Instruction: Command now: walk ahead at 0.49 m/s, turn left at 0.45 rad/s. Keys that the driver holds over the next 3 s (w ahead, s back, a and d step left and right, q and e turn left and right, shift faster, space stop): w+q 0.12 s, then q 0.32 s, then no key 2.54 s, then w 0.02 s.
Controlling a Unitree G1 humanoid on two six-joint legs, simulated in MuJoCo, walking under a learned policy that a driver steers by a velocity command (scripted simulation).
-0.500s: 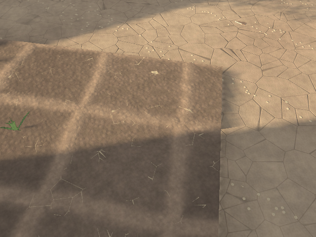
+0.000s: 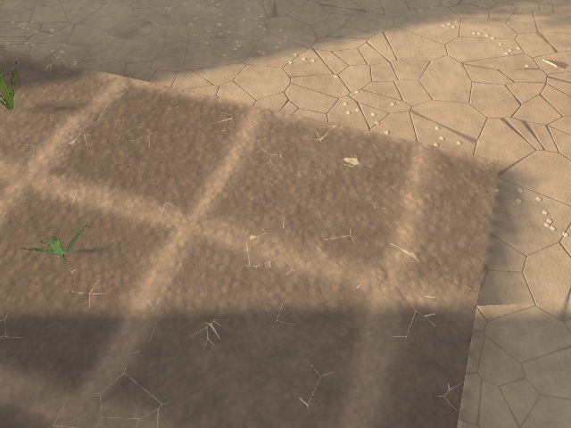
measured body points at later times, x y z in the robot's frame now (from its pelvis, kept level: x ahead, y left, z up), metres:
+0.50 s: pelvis +0.21 +0.03 -0.01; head +0.26 +0.06 +0.44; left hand +0.30 +0.34 -0.12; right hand +0.42 -0.20 -0.11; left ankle +0.27 +0.10 -0.74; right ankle +0.27 -0.14 -0.67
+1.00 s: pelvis +0.29 -0.01 -0.01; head +0.30 -0.01 +0.44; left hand +0.32 +0.28 -0.12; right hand +0.51 -0.21 -0.12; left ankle +0.25 +0.11 -0.74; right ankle +0.33 -0.12 -0.74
